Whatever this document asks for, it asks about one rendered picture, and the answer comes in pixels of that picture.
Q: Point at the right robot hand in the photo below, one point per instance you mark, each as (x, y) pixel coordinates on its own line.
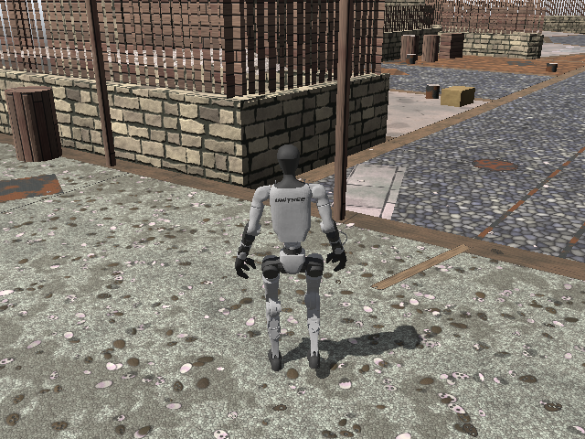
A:
(337, 257)

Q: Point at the robot left foot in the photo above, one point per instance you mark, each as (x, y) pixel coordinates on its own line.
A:
(276, 364)

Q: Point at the robot right forearm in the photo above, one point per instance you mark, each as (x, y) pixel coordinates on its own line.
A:
(335, 241)

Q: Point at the robot right upper arm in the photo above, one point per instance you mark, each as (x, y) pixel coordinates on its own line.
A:
(318, 191)

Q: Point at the left robot hand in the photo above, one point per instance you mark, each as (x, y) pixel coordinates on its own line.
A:
(240, 264)

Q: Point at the robot left forearm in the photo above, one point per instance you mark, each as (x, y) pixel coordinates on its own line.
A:
(245, 244)

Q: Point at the right robot thigh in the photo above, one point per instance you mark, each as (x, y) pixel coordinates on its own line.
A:
(314, 266)

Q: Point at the robot left upper arm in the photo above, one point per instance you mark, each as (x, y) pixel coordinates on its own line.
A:
(261, 194)

